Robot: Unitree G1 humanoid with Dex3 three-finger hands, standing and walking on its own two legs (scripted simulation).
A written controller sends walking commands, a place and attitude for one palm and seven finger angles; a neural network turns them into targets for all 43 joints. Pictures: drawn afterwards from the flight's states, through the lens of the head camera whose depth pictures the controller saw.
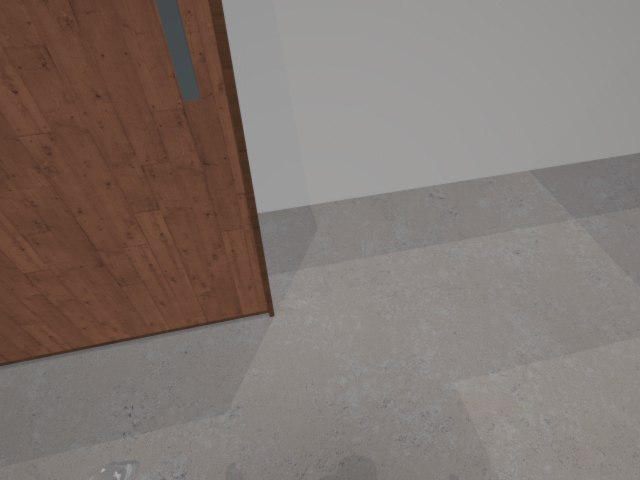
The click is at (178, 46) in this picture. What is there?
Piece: wardrobe's sliding door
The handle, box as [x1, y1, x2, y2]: [155, 0, 199, 100]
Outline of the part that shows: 155,0 183,99 199,99 197,83 176,0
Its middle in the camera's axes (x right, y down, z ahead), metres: -0.24 -0.33 +0.65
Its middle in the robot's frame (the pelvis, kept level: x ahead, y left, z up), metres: +0.72 +0.29 +0.21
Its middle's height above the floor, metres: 0.98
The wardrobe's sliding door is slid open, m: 0.00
